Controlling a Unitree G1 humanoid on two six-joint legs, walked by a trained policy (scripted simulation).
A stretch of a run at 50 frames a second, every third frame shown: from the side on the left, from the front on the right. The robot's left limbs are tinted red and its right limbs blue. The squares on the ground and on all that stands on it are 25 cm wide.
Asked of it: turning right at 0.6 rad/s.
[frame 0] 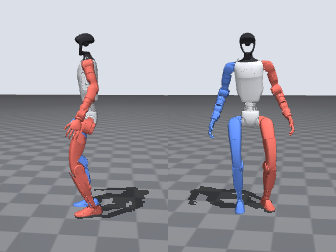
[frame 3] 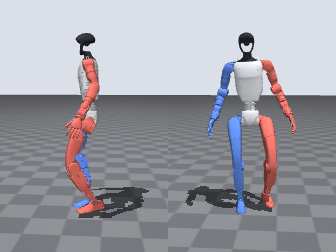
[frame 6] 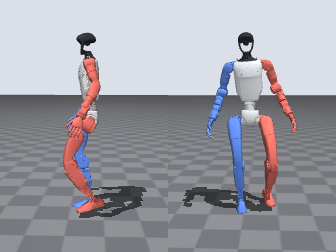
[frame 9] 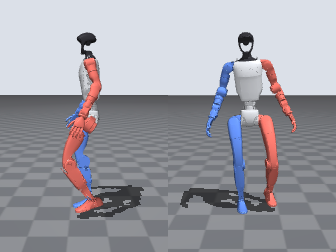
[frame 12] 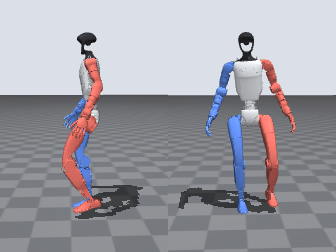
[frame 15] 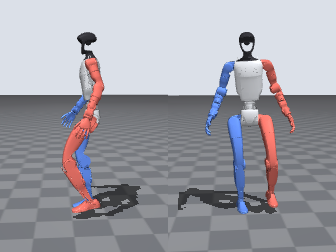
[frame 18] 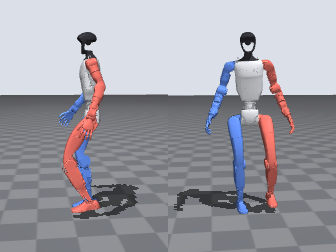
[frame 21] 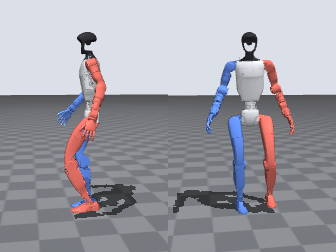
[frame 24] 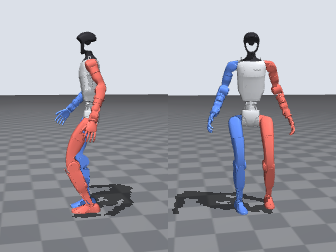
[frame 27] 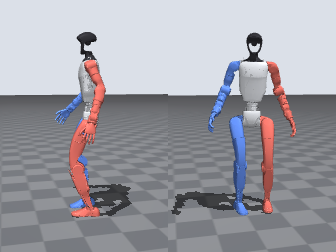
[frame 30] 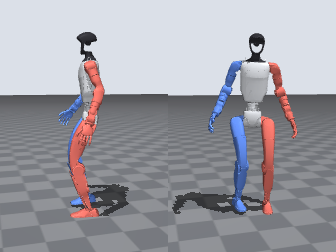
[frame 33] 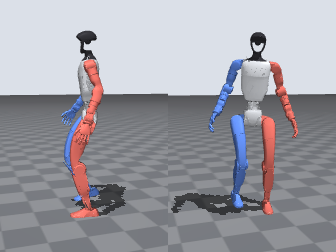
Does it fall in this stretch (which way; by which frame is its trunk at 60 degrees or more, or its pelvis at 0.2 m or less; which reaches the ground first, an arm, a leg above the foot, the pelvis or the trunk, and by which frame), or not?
no
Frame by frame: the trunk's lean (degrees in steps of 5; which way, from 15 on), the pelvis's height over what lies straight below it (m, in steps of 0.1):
0: 5, 0.8
3: 5, 0.8
6: 5, 0.8
9: 5, 0.8
12: 5, 0.8
15: 5, 0.8
18: 5, 0.8
21: 5, 0.8
24: 5, 0.8
27: 5, 0.8
30: 5, 0.8
33: 5, 0.8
